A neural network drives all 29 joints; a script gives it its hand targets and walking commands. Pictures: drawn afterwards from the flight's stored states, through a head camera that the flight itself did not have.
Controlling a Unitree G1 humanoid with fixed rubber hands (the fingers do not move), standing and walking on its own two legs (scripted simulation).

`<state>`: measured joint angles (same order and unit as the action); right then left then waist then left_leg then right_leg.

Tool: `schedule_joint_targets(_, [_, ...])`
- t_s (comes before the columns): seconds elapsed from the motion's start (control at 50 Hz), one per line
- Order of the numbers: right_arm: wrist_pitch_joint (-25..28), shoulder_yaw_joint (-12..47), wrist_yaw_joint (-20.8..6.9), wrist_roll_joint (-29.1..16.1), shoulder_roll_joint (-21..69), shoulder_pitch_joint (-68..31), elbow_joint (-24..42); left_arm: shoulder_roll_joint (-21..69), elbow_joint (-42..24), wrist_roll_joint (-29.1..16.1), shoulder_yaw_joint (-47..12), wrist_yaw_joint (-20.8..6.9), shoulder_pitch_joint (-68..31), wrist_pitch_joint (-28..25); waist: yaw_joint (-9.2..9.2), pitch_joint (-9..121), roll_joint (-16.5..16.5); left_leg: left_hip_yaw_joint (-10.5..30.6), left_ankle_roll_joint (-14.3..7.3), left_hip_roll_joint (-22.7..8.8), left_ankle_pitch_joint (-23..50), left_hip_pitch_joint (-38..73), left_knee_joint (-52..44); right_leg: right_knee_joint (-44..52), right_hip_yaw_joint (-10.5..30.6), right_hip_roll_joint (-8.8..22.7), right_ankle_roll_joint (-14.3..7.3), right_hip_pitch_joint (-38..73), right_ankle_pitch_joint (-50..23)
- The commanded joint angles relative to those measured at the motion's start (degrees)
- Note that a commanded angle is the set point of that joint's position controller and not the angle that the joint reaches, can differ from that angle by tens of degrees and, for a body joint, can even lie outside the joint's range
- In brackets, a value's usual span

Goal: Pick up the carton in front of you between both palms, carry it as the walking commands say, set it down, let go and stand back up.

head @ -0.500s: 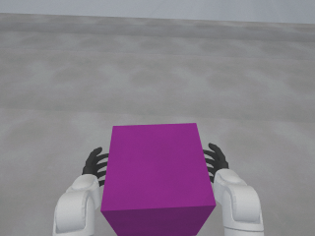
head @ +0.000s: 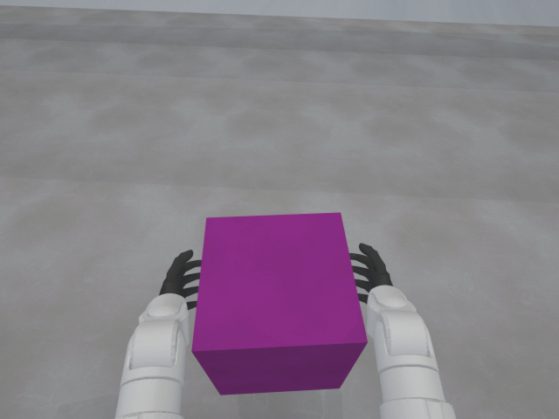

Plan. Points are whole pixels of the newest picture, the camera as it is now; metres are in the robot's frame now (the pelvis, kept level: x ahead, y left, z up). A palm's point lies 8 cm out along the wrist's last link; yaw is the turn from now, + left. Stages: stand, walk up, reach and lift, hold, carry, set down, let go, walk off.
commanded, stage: carry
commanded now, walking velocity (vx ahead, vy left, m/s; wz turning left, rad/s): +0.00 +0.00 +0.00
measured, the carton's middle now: (277, 308) +0.31 +0.00 -0.05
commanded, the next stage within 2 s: hold in 1.06 s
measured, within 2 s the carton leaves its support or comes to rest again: neither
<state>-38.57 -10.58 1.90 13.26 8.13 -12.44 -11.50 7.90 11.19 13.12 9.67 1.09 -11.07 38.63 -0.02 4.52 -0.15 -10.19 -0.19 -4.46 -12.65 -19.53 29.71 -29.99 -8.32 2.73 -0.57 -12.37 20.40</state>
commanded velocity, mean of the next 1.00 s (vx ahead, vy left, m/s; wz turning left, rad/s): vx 0.00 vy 0.00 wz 0.00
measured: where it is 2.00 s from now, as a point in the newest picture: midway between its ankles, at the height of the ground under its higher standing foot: outside the picture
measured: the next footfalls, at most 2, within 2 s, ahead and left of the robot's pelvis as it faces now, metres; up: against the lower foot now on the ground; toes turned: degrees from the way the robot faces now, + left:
none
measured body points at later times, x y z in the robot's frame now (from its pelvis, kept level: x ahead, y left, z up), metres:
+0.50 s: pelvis -0.01 -0.01 +0.00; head -0.02 -0.01 +0.45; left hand +0.29 +0.14 +0.03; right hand +0.29 -0.16 +0.03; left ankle +0.03 +0.12 -0.73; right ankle -0.05 -0.10 -0.73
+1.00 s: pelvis -0.02 -0.01 +0.00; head -0.03 -0.02 +0.45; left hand +0.28 +0.14 +0.03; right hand +0.29 -0.17 +0.03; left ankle +0.03 +0.12 -0.73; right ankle -0.05 -0.10 -0.73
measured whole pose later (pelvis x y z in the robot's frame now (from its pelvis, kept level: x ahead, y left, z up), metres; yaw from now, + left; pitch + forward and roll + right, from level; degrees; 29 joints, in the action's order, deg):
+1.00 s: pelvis -0.02 -0.01 +0.00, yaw +0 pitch +2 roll +0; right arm -41.8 -10.1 1.6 13.4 8.2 -12.7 -9.0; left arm 7.9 8.9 12.8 9.8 0.6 -11.2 41.6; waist 0.2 4.5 -0.5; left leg -9.6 0.9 -5.7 -11.0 -20.0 29.5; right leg -31.0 -8.7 1.5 -2.1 -13.3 19.8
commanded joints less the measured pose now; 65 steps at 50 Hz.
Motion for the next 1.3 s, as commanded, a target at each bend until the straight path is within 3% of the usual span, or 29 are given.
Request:
schedule_joint_targets(0.0, [2.9, 34.2, -13.0, -13.4, 49.0, -26.3, 4.9, 49.3, -5.3, -13.4, -33.3, -12.1, -28.0, -2.9, 0.09, 15.5, 0.7, 6.2, -0.7, -5.0, 14.3, 9.7, -1.5, 4.2, 6.4, 6.1, -0.8, 1.9, -19.1])
schedule_joint_targets(0.06, [1.0, 36.4, -12.9, -15.0, 50.0, -25.8, 7.7, 50.1, -7.0, -14.1, -34.2, -12.1, -25.2, -0.9, 0.28, 16.1, 1.0, 6.2, -0.7, -5.2, 17.0, 9.5, -0.9, 3.4, 5.8, 6.0, -0.4, 2.6, -22.1])
schedule_joint_targets(0.14, [-0.5, 35.1, -12.7, -14.5, 48.8, -22.9, 7.3, 49.1, -7.7, -13.9, -34.1, -11.9, -23.5, 0.5, 0.16, 17.1, 0.6, 5.8, -0.5, -5.1, 19.3, 9.5, -0.3, 2.5, 5.6, 6.0, -0.4, 3.0, -24.5])
schedule_joint_targets(0.2, [-0.9, 34.6, -12.9, -14.0, 49.2, -23.2, 6.4, 48.6, -7.6, -13.2, -33.4, -11.8, -24.1, 0.9, 0.26, 15.8, -0.3, 6.1, -0.6, -5.2, 18.0, 9.1, 0.0, 3.2, 5.7, 5.8, -0.4, 2.5, -23.0])
schedule_joint_targets(0.26, [-0.9, 34.8, -12.9, -14.2, 49.6, -24.8, 6.8, 49.8, -6.7, -13.7, -33.3, -12.1, -25.5, 0.8, 0.19, 14.3, 0.9, 5.8, -0.4, -5.1, 15.0, 8.5, -1.0, 3.6, 5.7, 5.9, -0.6, 1.4, -21.2])
schedule_joint_targets(0.3, [-0.9, 33.7, -13.0, -13.8, 49.3, -24.7, 5.9, 49.4, -6.6, -13.6, -33.2, -12.2, -26.2, 0.8, 0.17, 14.0, -0.9, 6.0, -0.1, -4.8, 14.0, 8.4, -1.7, 4.0, 6.2, 6.0, -0.7, 1.1, -19.1])
schedule_joint_targets(0.5, [-1.1, 34.0, -13.1, -13.6, 49.7, -25.6, 5.7, 50.3, -5.0, -13.6, -32.5, -12.5, -26.4, 0.9, 0.14, 14.2, 0.8, 6.4, -0.4, -5.4, 12.7, 8.3, -1.9, 4.6, 6.1, 5.8, -0.9, 1.1, -17.4])
schedule_joint_targets(0.62, [-1.0, 33.1, -13.4, -13.5, 50.0, -25.4, 5.0, 50.2, -5.8, -13.5, -32.7, -12.5, -27.2, 0.9, 0.18, 14.1, 0.0, 6.5, -0.4, -5.4, 13.4, 9.2, -1.9, 4.7, 6.5, 5.8, -1.4, 0.3, -18.2])
schedule_joint_targets(0.66, [-1.1, 34.1, -13.3, -14.2, 50.3, -26.2, 5.9, 50.6, -6.2, -13.8, -33.1, -12.6, -26.7, 0.8, 0.27, 14.5, 1.2, 6.5, -0.4, -5.4, 13.4, 8.4, -2.2, 4.4, 6.1, 5.6, -1.3, 1.3, -17.7])
schedule_joint_targets(0.72, [-1.1, 33.6, -13.3, -13.9, 50.1, -26.3, 5.5, 50.0, -5.4, -13.0, -31.9, -12.5, -26.5, 0.9, 0.09, 13.8, -0.4, 6.0, -0.2, -5.2, 13.3, 9.2, -2.0, 4.6, 6.5, 6.2, -1.4, 0.4, -18.1])
schedule_joint_targets(0.8, [-1.1, 34.1, -13.4, -14.3, 50.5, -25.6, 5.7, 50.3, -6.0, -13.9, -32.7, -12.6, -26.1, 0.9, 0.12, 14.7, 1.0, 6.3, -0.2, -5.3, 13.5, 9.0, -2.0, 4.4, 6.5, 5.8, -1.5, 0.7, -18.6])
schedule_joint_targets(0.86, [-1.1, 34.1, -13.2, -13.9, 49.9, -25.8, 6.1, 50.2, -6.3, -13.4, -32.6, -12.5, -26.6, 0.8, 0.09, 15.3, -0.4, 5.8, -0.2, -5.2, 13.9, 8.6, -1.3, 4.2, 6.6, 5.9, -1.3, 1.3, -19.8])
schedule_joint_targets(1.04, [-1.2, 34.2, -13.3, -14.0, 50.1, -25.5, 6.2, 50.3, -5.7, -13.8, -32.3, -12.7, -26.1, 1.0, 0.13, 14.6, 1.5, 5.8, 0.0, -5.3, 13.2, 8.9, -1.7, 4.6, 6.6, 6.0, -1.6, 0.9, -19.5])
schedule_joint_targets(1.06, [-0.7, 35.2, -13.5, -15.0, 55.0, -20.3, 6.7, 53.5, -10.0, -15.9, -34.7, -13.1, -22.4, 0.9, 0.71, 11.4, 7.1, 13.0, -2.2, 10.9, 22.6, 20.6, -3.1, 8.0, 16.0, -4.4, -0.1, 4.1, -39.1])
schedule_joint_targets(1.1, [0.3, 30.8, -12.1, -11.2, 49.5, -20.1, 5.8, 49.4, -10.3, -14.0, -32.0, -12.9, -24.3, 0.2, 1.2, 12.2, 3.3, 14.7, -1.3, 9.9, 25.0, 17.9, -4.9, 8.0, 16.9, -4.7, 0.5, 10.9, -42.0])
schedule_joint_targets(1.12, [0.7, 30.8, -11.8, -11.8, 49.3, -20.8, 5.4, 49.3, -10.3, -14.7, -33.1, -12.6, -25.6, 0.2, 1.44, 12.1, 1.4, 14.8, -0.7, 10.2, 24.6, 18.1, -5.7, 8.1, 16.4, -4.6, 0.8, 13.2, -42.2])
schedule_joint_targets(1.14, [1.1, 29.2, -11.7, -10.7, 48.2, -22.1, 4.3, 49.0, -9.0, -14.2, -32.9, -12.9, -25.8, 0.0, 1.28, 12.5, 0.7, 15.1, -0.4, 10.1, 22.6, 17.4, -6.3, 9.1, 15.9, -5.1, 0.5, 14.8, -36.5])
schedule_joint_targets(1.18, [1.0, 29.1, -11.9, -10.8, 50.0, -22.7, 2.4, 47.9, -7.4, -14.3, -31.7, -13.3, -27.2, -0.4, 1.58, 9.3, 2.9, 14.3, 0.0, 10.5, 17.1, 14.8, -6.9, 11.1, 15.2, -5.3, 0.5, 15.6, -30.3])
schedule_joint_targets(1.2, [1.0, 29.2, -12.6, -10.9, 50.2, -24.7, 2.5, 48.5, -6.6, -13.0, -31.0, -13.2, -26.4, -0.5, 0.36, 7.4, 1.7, 13.7, 0.2, 10.9, 14.7, 14.8, -8.0, 11.0, 14.1, -5.6, 0.9, 13.0, -27.9])
schedule_joint_targets(1.24, [0.4, 30.7, -13.8, -12.5, 52.0, -26.9, 1.3, 49.9, -4.5, -11.8, -29.6, -13.0, -26.2, -0.2, -0.69, 8.3, 2.1, 13.9, -0.1, 11.4, 14.2, 15.3, -8.2, 10.6, 14.5, -5.0, 1.9, 14.5, -30.5])
schedule_joint_targets(1.28, [0.0, 31.8, -14.6, -13.4, 52.1, -28.8, 2.0, 51.4, -2.4, -11.3, -28.3, -13.0, -25.7, -0.2, -1.07, 8.6, 2.1, 13.6, -0.1, 11.6, 11.9, 15.2, -9.1, 11.0, 14.1, -5.6, 2.3, 14.9, -27.5])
